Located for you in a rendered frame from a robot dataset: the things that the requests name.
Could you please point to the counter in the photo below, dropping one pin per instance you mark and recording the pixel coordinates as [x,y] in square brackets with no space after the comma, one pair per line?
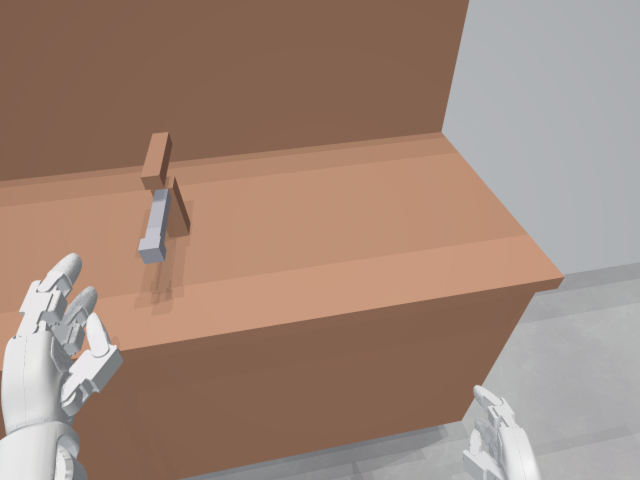
[335,270]

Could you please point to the left robot forearm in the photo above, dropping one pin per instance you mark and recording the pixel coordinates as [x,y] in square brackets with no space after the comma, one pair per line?
[42,451]

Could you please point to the right robot hand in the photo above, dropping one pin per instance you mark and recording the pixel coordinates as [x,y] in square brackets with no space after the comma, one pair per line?
[510,447]

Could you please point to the left robot hand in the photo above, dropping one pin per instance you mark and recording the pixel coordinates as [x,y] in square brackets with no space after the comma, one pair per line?
[37,361]

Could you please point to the tap lever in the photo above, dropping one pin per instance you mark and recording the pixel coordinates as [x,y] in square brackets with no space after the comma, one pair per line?
[152,248]

